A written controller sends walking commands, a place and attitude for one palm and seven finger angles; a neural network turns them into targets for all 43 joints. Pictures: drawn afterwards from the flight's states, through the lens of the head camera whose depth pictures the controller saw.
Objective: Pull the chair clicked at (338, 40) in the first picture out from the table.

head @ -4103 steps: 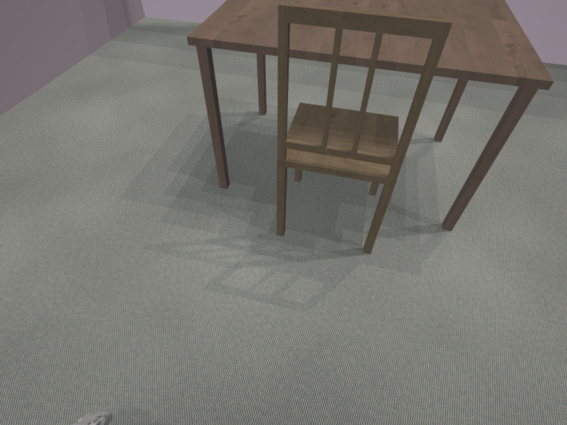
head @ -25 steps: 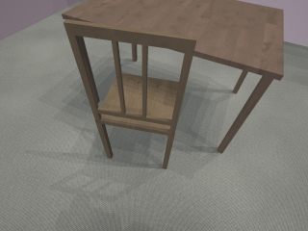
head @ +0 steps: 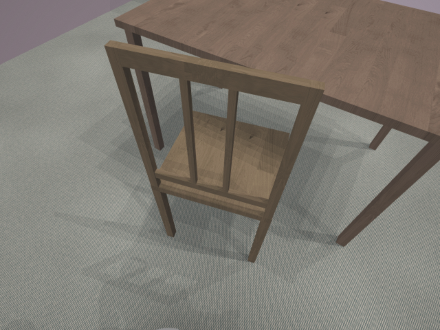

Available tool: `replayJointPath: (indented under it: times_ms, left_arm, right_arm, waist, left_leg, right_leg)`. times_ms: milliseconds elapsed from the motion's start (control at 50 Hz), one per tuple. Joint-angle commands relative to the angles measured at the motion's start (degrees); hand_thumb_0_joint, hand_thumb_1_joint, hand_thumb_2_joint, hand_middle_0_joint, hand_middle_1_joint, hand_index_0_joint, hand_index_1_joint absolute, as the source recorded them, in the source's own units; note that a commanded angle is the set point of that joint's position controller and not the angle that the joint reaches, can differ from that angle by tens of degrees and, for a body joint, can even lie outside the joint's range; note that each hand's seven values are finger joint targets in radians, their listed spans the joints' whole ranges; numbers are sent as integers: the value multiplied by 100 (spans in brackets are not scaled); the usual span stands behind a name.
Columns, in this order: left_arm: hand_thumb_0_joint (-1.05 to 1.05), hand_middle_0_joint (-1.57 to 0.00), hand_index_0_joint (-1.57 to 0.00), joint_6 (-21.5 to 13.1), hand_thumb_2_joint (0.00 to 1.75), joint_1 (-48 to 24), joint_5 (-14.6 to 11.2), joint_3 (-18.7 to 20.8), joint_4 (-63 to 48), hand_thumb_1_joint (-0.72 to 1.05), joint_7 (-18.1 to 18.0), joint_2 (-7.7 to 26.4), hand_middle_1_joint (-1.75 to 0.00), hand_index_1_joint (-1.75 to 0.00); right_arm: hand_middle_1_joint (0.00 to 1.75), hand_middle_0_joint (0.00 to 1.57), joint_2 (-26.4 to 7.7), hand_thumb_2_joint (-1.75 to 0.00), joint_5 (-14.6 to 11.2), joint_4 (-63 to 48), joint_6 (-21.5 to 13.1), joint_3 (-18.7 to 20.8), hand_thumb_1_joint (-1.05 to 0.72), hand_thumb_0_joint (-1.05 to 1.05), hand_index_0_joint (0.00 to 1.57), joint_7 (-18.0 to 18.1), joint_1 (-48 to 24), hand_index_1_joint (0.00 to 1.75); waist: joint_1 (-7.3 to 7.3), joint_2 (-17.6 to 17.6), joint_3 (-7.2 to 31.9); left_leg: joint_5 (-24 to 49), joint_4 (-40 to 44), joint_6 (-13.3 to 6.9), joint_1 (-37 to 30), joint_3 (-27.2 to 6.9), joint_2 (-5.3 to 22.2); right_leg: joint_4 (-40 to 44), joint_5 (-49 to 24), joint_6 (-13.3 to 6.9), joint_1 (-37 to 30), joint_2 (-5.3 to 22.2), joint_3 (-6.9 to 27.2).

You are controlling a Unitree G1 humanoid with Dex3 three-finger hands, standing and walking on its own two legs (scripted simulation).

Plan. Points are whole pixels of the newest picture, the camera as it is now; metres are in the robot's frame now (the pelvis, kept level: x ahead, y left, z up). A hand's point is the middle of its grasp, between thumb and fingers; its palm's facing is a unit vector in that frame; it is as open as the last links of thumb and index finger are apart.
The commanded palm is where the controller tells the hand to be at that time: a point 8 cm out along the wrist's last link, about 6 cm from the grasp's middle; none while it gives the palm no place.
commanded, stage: come to a stop and stand still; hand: left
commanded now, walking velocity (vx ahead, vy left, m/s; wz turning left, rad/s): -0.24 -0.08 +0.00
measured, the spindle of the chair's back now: (190, 140) +0.55 +0.13 -0.04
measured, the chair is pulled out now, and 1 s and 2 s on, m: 0.12 0.12 0.12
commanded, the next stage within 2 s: look again from close up in 1.40 s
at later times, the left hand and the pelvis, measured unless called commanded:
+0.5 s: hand out of the picture +0.04 +0.17 -0.16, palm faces -0.03 -0.97 -0.26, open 7.3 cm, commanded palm none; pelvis -0.01 -0.01 +0.00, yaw -3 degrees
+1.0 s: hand out of the picture -0.03 +0.21 -0.17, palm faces -0.04 -0.98 -0.21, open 7.4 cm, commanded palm none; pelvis -0.03 +0.03 +0.01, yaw -3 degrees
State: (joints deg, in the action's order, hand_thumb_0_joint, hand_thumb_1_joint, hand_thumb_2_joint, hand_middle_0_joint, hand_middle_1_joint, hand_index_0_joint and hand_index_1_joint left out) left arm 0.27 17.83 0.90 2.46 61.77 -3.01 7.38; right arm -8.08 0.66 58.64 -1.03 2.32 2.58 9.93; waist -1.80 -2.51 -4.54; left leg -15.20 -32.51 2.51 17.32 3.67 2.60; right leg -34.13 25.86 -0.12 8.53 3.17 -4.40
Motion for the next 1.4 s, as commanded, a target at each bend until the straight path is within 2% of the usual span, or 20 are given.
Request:
replayJointPath:
  times_ms: [0, 60, 120, 180, 220, 300, 380, 400, 420, 440, 460, 480, 520, 560, 640, 700, 760, 820, 1000, 1380]
  left_arm:
    - [0, -20, -20, -99, 90, 698, -5, 186, -261, 90, -63, 865, -30, -30]
    - [0, -20, -20, -37, 90, 466, 33, 202, -451, 90, -19, 975, -30, -30]
    - [0, -20, -20, -6, 90, 397, 31, 172, -557, 90, -21, 970, -30, -30]
    - [0, -20, -20, -20, 90, 339, 25, 152, -614, 90, -24, 935, -30, -30]
    - [0, -20, -20, -47, 90, 358, 14, 146, -592, 90, -44, 900, -30, -30]
    - [0, -20, -20, -77, 90, 257, -6, 141, -540, 90, -30, 976, -30, -30]
    - [0, -20, -20, -69, 90, 73, -42, 53, -439, 90, 4, 850, -30, -30]
    - [0, -20, -20, -193, 90, 399, 64, 40, -512, 90, -161, 1021, -30, -30]
    - [0, -20, -20, -263, 90, 325, 108, 124, -665, 90, -177, 1348, -30, -30]
    - [0, -20, -20, -279, 90, 269, 83, 79, -773, 90, -124, 1232, -30, -30]
    - [0, -20, -20, -276, 90, 64, 59, 53, -896, 90, -111, 1131, -30, -30]
    - [0, -20, -20, -269, 90, 22, 14, 56, -992, 90, -88, 1174, -30, -30]
    - [0, -20, -20, -146, 90, 12, -4, 39, -1122, 90, -72, 1017, -30, -30]
    - [0, -20, -20, -62, 90, 160, 3, -13, -1064, 90, -32, 897, -30, -30]
    - [0, -20, -20, -58, 90, -86, 17, -22, -1047, 90, 34, 1092, -30, -30]
    - [0, -20, -20, -15, 90, -187, 19, -26, -1104, 90, 56, 1069, -30, -30]
    - [0, -20, -20, -18, 90, 125, 21, -68, -999, 90, 78, 923, -30, -30]
    - [0, -20, -20, -58, 90, 354, 30, -113, -839, 90, 97, 862, -30, -30]
    - [0, -20, -20, -161, 90, 476, 5, -195, -484, 90, 78, 869, -30, -30]
    - [0, -20, -20, -163, 90, 589, 10, -239, -67, 90, 50, 844, -30, -30]
  right_arm:
    - [30, 20, -845, -90, -43, -99, 212, 260, -90, 0, 20, 77, 644, 30]
    - [30, 20, -799, -90, -17, -217, 278, 312, -90, 0, 20, 24, 465, 30]
    - [30, 20, -661, -90, -8, -284, 298, 271, -90, 0, 20, -42, 315, 30]
    - [30, 20, -604, -90, 13, -287, 265, 228, -90, 0, 20, -85, 289, 30]
    - [30, 20, -623, -90, 6, -250, 249, 195, -90, 0, 20, -64, 303, 30]
    - [30, 20, -596, -90, 0, -131, 230, 147, -90, 0, 20, -66, 381, 30]
    - [30, 20, -567, -90, 3, 128, 208, 72, -90, 0, 20, -69, 478, 30]
    - [30, 20, -948, -90, -25, -486, 158, 129, -90, 0, 20, -136, -108, 30]
    - [30, 20, -758, -90, 14, -740, 186, 65, -90, 0, 20, -168, 84, 30]
    - [30, 20, -516, -90, 32, -661, 150, 47, -90, 0, 20, -172, 523, 30]
    - [30, 20, -546, -90, 38, -627, 118, 44, -90, 0, 20, -155, 784, 30]
    - [30, 20, -619, -90, 24, -552, 100, 46, -90, 0, 20, -158, 977, 30]
    - [30, 20, -804, -90, 46, -573, 91, 42, -90, 0, 20, -146, 992, 30]
    - [30, 20, -889, -90, 41, -672, 136, 0, -90, 0, 20, -141, 563, 30]
    - [30, 20, -805, -90, 66, -718, 206, -12, -90, 0, 20, -212, 600, 30]
    - [30, 20, -870, -90, 93, -613, 189, 7, -90, 0, 20, -229, 843, 30]
    - [30, 20, -993, -90, 81, -603, 149, 11, -90, 0, 20, -218, 751, 30]
    - [30, 20, -965, -90, 47, -535, 107, 3, -90, 0, 20, -211, 668, 30]
    - [30, 20, -876, -90, -21, -190, -11, -86, -90, 0, 20, -195, 726, 30]
    - [30, 20, -838, -90, -44, 191, -50, -146, -90, 0, 20, -152, 466, 30]
  waist:
    - [201, 311, 923]
    - [230, -148, 740]
    - [197, -119, 691]
    - [198, 67, 727]
    - [163, -219, 847]
    - [176, -167, 726]
    - [199, 138, 402]
    - [-4, -52, -176]
    - [226, -442, -207]
    - [370, -738, 513]
    - [454, -760, 854]
    - [460, -570, 1090]
    - [339, 267, 803]
    - [119, 940, 107]
    - [288, 76, -233]
    - [358, 413, -160]
    - [191, 688, 14]
    - [104, 603, 189]
    - [200, 258, 441]
    - [138, 238, 339]
  left_leg:
    - [4865, -326, -446, -1551, -215, 618]
    - [3296, -353, -354, -994, -59, 372]
    - [2395, -272, -335, -839, -86, 262]
    - [2399, -52, -354, -904, -167, 311]
    - [2639, -42, -360, -1013, -169, 378]
    - [2321, 36, -289, -921, -34, 266]
    - [1936, 482, -275, -1076, -156, 367]
    - [1214, -800, -162, -238, 180, 394]
    - [-22, -781, -137, 473, 197, 109]
    - [-595, -523, -309, 299, 185, 64]
    - [-217, -265, -341, 44, 209, -90]
    - [635, -107, -393, -312, 160, -87]
    - [1934, 119, -587, -569, -349, 431]
    - [1469, 346, -655, -28, -651, 582]
    - [-563, 293, -381, 96, -342, 125]
    - [-989, 685, -438, 35, -580, 235]
    - [-1490, 1304, -554, 307, -980, 466]
    - [-1347, 1453, -581, 275, -970, 492]
    - [532, 913, -508, -582, -538, 341]
    - [1215, 963, -498, -834, -419, 340]
  right_leg:
    - [420, -4621, -48, 333, 347, 377]
    - [278, -5419, -159, 283, 550, 507]
    - [424, -4730, -243, 344, 616, 633]
    - [506, -3939, -187, 359, 532, 636]
    - [525, -4107, -140, 225, 431, 598]
    - [583, -4762, -121, 0, 502, 592]
    - [1061, -3165, -117, 194, 367, 524]
    - [1248, -5325, 216, 635, 661, 1198]
    - [968, -6989, -20, -125, 1083, 1239]
    - [518, -7422, -359, -436, 1128, 1048]
    - [91, -7409, -471, -647, 891, 732]
    - [-141, -6730, -432, -586, 712, 649]
    - [-115, -3748, -305, 139, 283, 430]
    - [474, -1423, -259, 477, 11, 420]
    - [1256, 92, -439, 1132, 362, 978]
    - [1071, 636, -347, 1383, 165, 763]
    - [763, 150, -207, 910, -52, 426]
    - [801, -300, -177, 595, -30, 388]
    - [1084, -1262, -112, 639, 238, 623]
    - [1219, -1803, -25, 414, 304, 584]
